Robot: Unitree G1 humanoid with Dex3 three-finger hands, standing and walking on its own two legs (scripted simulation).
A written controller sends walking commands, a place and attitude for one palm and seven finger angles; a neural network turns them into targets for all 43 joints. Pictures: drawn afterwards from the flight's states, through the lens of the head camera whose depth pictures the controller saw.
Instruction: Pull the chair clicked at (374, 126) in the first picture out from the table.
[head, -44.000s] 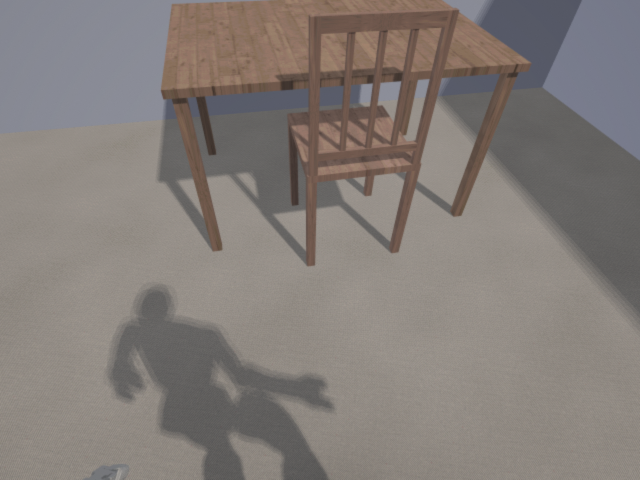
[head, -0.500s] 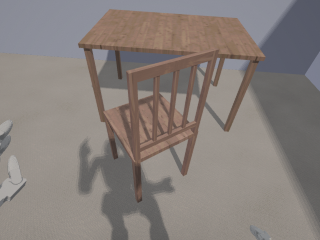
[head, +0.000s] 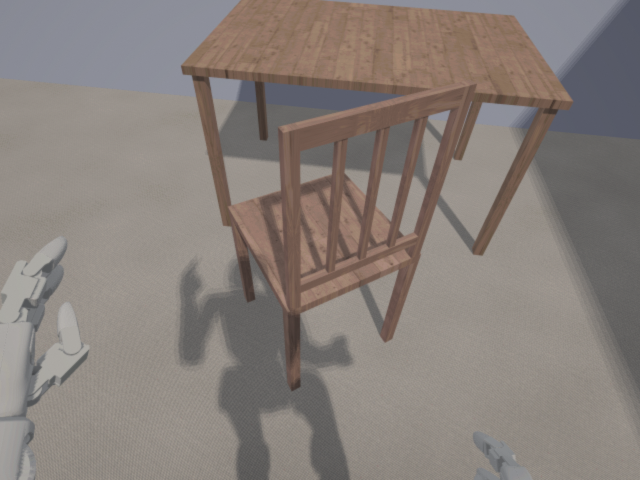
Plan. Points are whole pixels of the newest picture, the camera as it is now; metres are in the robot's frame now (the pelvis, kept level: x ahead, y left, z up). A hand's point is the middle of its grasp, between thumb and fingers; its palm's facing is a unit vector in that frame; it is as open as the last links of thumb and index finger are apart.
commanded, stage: let the arm hang, fingers relaxed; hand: left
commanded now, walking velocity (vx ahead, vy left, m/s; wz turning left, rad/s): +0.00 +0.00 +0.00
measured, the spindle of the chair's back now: (370, 201) +0.65 -0.07 -0.04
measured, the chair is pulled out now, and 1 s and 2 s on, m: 0.46 0.46 0.46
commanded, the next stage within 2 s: look to check the result in 1.06 s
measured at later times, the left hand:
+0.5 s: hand out of the picture +0.06 +0.16 -0.16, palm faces +0.10 -0.97 -0.22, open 7.2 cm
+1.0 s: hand out of the picture -0.02 +0.14 -0.17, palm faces +0.09 -0.99 -0.14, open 7.3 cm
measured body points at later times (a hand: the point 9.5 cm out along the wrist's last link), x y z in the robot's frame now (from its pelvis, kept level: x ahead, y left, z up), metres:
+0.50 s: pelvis +0.02 -0.03 +0.00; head +0.04 -0.03 +0.45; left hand +0.06 +0.21 -0.15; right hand +0.02 -0.26 -0.15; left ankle -0.02 +0.09 -0.73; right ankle +0.02 -0.10 -0.73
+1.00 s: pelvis +0.01 +0.00 +0.01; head +0.02 +0.00 +0.46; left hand -0.02 +0.19 -0.15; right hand -0.02 -0.21 -0.15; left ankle -0.02 +0.09 -0.73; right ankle +0.02 -0.10 -0.73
